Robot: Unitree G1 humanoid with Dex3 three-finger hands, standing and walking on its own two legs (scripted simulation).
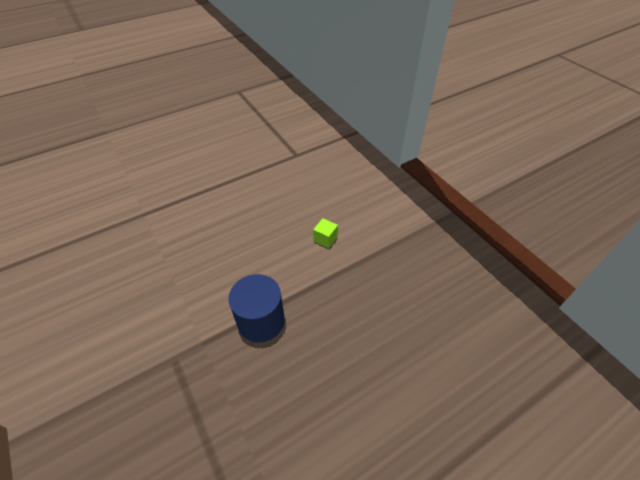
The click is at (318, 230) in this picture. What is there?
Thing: cube
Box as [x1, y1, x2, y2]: [313, 218, 337, 247]
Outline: 322,218 313,229 313,239 314,241 328,247 337,236 337,225
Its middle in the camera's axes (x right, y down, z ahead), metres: +0.02 -0.03 +1.60
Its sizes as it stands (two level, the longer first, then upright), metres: 0.073 0.073 0.073
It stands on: the floor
